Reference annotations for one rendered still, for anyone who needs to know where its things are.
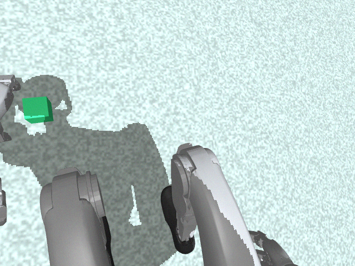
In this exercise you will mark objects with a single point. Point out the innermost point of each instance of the right robot foot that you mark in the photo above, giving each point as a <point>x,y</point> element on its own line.
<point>169,212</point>

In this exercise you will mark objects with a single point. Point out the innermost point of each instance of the cube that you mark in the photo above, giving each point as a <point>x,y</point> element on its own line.
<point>37,109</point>

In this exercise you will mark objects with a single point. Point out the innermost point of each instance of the right robot hand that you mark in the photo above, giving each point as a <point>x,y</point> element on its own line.
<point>273,254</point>

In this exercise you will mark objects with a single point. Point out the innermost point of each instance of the left robot hand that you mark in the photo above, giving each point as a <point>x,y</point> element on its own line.
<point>8,84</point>

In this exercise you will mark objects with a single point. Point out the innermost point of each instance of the left robot foot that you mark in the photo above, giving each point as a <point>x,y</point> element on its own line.
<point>108,241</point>

